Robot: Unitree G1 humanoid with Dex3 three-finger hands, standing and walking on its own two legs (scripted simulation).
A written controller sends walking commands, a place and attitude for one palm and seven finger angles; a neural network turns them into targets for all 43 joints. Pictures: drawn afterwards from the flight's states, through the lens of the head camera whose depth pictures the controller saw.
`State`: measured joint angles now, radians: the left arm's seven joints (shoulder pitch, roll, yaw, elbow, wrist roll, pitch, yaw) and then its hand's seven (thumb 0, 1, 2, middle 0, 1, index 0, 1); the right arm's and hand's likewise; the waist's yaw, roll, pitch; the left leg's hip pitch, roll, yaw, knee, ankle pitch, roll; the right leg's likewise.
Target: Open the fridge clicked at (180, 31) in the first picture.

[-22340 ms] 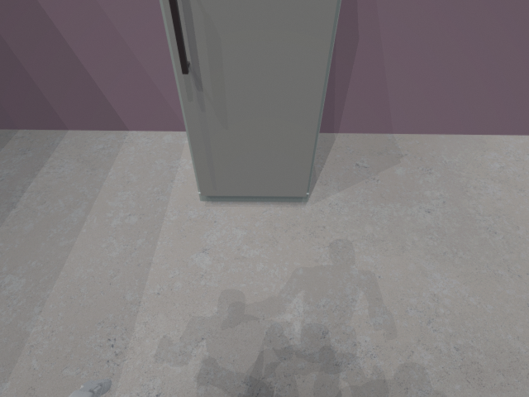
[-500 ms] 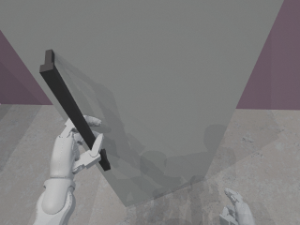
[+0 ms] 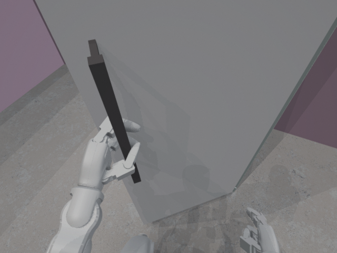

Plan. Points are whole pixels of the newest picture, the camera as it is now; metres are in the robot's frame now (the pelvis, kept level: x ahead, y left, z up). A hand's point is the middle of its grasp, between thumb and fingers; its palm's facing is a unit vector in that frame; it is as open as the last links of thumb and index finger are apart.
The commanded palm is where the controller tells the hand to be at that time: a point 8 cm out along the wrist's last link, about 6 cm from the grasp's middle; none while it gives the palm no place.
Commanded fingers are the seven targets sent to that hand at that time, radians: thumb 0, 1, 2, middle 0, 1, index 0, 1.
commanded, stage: walk backward, drawing the door open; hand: left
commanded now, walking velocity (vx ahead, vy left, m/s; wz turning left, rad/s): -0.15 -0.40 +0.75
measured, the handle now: (121, 132) +0.32 +0.10 +0.15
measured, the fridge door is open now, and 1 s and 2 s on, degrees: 44 81 73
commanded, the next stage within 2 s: stop walking and hold the door back in 0.84 s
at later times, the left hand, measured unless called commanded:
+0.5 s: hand (186, 227) +0.15 -0.02 +0.13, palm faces +0.45 -0.86 -0.25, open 6.5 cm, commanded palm +0.10 +0.01 +0.14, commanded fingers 0.00 0.90 0.90 -0.45 -1.40 -0.45 -1.40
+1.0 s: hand out of the picture +0.08 -0.15 +0.13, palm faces +0.79 -0.56 -0.25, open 6.4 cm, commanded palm +0.03 -0.11 +0.12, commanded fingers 0.00 0.90 0.90 -0.45 -1.40 -0.45 -1.40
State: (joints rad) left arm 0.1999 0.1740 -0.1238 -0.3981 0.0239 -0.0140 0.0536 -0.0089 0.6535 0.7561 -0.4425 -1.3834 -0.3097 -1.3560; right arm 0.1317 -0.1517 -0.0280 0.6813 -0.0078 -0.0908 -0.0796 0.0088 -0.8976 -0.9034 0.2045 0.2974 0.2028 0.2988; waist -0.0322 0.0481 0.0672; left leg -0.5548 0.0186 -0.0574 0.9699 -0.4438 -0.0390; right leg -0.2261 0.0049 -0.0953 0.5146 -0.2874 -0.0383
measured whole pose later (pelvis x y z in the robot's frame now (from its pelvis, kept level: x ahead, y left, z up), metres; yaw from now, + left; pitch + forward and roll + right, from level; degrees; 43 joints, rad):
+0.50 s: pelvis -0.06 -0.25 -0.01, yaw +24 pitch -2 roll +0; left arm 0.09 0.18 0.01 -0.38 0.02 -0.05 0.07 -0.03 0.63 0.79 -0.45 -1.40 -0.28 -1.38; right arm 0.10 -0.17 -0.04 0.70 0.01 -0.11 -0.07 0.01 -0.90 -0.90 0.20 0.30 0.20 0.30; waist -0.01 0.05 0.19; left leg -0.58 0.08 -0.11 1.16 -0.56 -0.04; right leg -0.31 -0.06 -0.04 0.67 -0.32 0.02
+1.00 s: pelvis -0.01 -0.47 -0.02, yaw +45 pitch -1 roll -2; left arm 0.09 0.24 0.09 -0.34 -0.01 -0.06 0.08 -0.04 0.64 0.79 -0.45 -1.40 -0.27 -1.38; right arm 0.16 -0.16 -0.01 0.63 0.02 -0.09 -0.05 0.01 -0.90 -0.90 0.21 0.30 0.20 0.30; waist 0.03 0.06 0.14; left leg -0.45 0.17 -0.17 0.74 -0.39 -0.05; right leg -0.29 -0.05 -0.01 0.58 -0.29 0.05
